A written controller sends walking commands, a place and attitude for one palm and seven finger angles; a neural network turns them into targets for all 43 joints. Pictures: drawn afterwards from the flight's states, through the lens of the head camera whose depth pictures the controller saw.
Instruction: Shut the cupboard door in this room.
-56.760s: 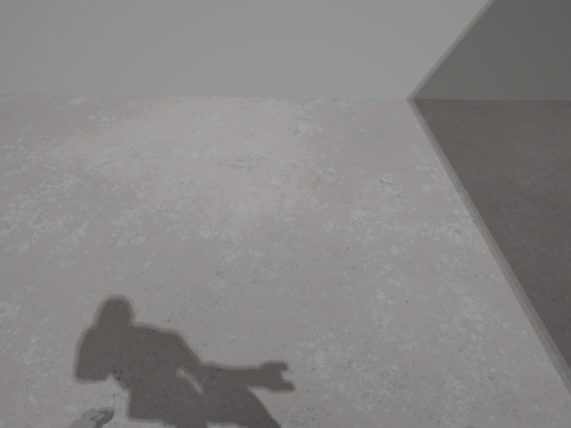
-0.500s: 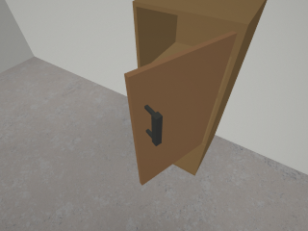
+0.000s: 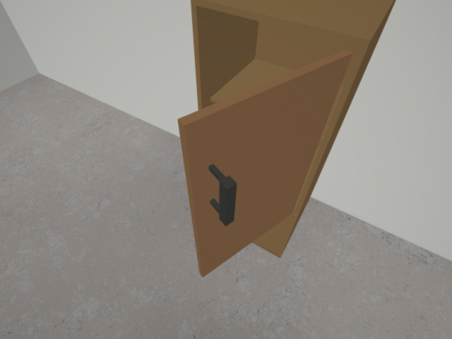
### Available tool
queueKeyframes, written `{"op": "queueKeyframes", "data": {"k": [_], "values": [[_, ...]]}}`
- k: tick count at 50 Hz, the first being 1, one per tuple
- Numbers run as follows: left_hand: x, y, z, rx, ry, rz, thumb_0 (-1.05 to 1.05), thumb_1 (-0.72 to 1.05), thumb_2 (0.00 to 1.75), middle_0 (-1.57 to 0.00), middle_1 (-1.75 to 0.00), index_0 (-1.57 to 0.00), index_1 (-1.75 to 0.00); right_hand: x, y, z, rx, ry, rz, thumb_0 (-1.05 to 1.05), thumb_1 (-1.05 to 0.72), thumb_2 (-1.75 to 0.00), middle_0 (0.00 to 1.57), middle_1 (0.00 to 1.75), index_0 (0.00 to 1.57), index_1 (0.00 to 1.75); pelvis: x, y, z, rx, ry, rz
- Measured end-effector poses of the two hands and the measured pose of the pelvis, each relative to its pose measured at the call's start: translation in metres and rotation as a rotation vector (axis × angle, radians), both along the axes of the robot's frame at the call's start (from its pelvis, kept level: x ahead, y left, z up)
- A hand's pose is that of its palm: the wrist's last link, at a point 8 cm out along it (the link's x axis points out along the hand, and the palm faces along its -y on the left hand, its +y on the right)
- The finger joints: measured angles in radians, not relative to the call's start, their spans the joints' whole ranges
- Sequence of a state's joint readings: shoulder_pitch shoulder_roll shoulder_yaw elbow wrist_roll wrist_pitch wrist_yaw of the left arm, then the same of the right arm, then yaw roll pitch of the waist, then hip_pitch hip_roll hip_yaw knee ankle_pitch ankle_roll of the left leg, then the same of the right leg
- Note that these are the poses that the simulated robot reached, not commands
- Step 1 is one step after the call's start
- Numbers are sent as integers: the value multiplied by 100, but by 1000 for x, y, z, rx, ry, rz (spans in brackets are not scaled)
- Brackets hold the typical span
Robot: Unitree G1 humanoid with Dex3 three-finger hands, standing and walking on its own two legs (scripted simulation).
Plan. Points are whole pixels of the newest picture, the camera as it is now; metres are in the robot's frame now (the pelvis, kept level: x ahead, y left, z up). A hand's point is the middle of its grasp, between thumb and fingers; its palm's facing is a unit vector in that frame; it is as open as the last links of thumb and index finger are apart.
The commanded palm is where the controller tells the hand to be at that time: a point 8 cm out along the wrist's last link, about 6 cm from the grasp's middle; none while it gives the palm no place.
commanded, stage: stand and wait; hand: left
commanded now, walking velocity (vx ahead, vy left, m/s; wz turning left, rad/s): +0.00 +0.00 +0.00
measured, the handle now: (220, 195) +0.35 +0.04 +0.06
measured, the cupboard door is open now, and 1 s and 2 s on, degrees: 68 68 68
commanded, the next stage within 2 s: turn or walk to find it in 0.76 s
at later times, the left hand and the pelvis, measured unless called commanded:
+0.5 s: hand out of the picture +0.06 +0.25 -0.17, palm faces +0.00 -0.95 -0.30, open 7.4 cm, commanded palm none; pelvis +0.00 +0.01 +0.00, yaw +0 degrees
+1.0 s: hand out of the picture +0.04 +0.25 -0.17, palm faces -0.03 -0.95 -0.30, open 7.4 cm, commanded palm none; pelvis -0.02 +0.02 +0.00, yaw -4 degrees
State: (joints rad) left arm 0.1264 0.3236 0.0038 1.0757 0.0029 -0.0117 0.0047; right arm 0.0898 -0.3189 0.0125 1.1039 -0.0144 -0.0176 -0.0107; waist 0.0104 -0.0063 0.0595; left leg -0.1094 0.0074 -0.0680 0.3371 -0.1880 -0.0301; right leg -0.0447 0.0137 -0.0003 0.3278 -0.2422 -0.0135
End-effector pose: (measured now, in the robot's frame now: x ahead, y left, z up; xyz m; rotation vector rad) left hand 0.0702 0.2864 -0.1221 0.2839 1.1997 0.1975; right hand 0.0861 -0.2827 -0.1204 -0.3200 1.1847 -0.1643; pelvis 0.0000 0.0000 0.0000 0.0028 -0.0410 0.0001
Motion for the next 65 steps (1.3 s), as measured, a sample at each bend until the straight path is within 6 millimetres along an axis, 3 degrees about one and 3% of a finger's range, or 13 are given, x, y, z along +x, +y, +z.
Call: {"op": "queueKeyframes", "data": {"k": [7, 18, 45, 50, 57, 65], "values": [[2, 3, -1, -4, 3, 4, 0, 91, 89, -20, -30, -20, -30, 6, 11, -1, 15, -6, 1, 0, -90, -90, 20, 30, 20, 30, 5, 5, 0, 2, 1, -2], [-10, 9, -6, -12, 38, 16, 0, 91, 89, -20, -30, -20, -30, -5, 13, 0, -3, 24, -18, 0, -90, -90, 20, 30, 20, 30, 7, 11, 1, 1, -5, -3], [-32, 21, -7, -9, 63, 12, 0, 91, 89, -20, -30, -20, -30, -29, 18, 3, -16, 15, -33, 0, -90, -90, 20, 30, 20, 30, -15, 21, 0, -2, -16, -26], [-36, 11, -12, -17, 96, -5, 0, 91, 89, -20, -30, -20, -30, -45, 26, -7, 10, 14, -77, 0, -90, -90, 20, 30, 20, 30, -21, 19, -3, 4, -11, -63], [-44, -22, -17, -59, 108, -41, 0, 91, 89, -20, -30, -20, -30, -82, 38, -25, 90, 87, -121, 0, -90, -90, 20, 30, 20, 30, -27, 8, -6, 1, -8, -66], [-36, -28, -12, -56, 56, -45, 0, 90, 89, -20, -30, -20, -30, -101, 18, -20, 68, 135, -132, 0, -90, -90, 21, 30, 20, 30, -27, 0, -3, 0, -12, -41]]}}
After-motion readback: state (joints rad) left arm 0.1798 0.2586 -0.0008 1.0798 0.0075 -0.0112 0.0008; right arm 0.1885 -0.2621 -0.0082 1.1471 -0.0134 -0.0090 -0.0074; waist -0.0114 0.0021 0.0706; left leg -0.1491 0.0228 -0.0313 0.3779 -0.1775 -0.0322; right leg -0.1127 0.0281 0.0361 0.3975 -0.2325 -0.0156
